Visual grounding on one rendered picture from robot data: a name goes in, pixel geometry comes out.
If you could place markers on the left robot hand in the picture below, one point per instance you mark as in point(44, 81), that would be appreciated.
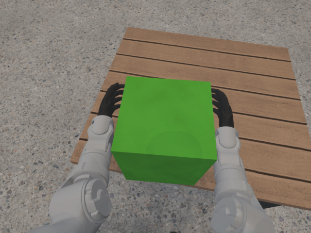
point(107, 106)

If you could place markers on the left robot forearm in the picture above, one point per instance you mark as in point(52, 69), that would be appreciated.
point(96, 156)

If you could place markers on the left robot upper arm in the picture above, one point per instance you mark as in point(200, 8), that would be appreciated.
point(78, 208)

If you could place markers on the right robot upper arm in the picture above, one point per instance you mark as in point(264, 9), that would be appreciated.
point(234, 215)

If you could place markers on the table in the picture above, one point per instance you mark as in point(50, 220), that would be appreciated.
point(259, 83)

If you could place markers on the right robot forearm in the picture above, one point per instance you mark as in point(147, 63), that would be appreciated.
point(229, 172)

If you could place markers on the carton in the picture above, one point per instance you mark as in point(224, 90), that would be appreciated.
point(165, 130)

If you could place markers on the right robot hand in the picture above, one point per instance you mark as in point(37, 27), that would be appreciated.
point(224, 111)

